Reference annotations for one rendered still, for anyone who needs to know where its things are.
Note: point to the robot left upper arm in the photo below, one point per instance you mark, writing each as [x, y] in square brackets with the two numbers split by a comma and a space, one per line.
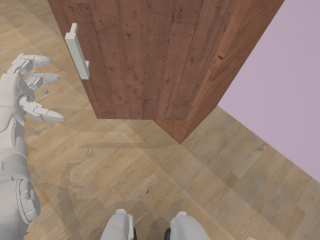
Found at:
[19, 205]

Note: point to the cupboard door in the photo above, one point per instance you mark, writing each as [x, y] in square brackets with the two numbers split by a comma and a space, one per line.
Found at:
[147, 58]

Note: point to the robot right shin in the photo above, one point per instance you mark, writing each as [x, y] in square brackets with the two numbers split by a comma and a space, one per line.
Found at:
[181, 213]

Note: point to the robot right thigh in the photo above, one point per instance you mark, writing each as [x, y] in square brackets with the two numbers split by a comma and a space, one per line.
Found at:
[185, 227]

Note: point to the robot left hand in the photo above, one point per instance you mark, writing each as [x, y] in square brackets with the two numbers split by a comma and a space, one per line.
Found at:
[13, 87]

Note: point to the robot left forearm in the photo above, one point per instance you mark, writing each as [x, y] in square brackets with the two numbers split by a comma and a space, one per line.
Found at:
[13, 148]

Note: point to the handle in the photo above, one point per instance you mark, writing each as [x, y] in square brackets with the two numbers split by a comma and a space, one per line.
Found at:
[74, 47]

